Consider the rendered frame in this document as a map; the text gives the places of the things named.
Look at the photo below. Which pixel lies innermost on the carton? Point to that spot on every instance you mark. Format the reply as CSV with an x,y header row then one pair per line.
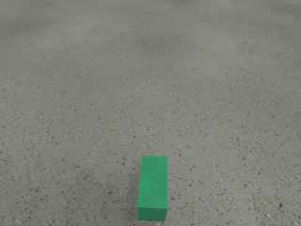
x,y
152,191

